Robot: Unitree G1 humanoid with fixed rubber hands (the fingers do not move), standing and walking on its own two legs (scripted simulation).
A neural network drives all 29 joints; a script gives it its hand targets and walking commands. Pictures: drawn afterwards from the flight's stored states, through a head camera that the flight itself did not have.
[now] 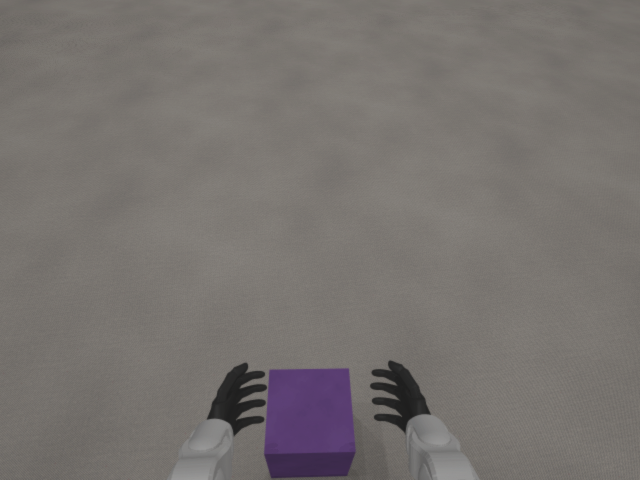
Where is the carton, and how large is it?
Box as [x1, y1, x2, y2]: [264, 368, 355, 477]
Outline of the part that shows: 348,368 269,370 264,455 271,477 328,476 347,474 355,452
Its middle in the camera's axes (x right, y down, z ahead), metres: -0.03 +0.49 +1.04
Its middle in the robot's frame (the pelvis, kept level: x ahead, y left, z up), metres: +0.38 +0.01 -0.63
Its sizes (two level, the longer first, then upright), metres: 0.210 0.200 0.250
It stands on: the floor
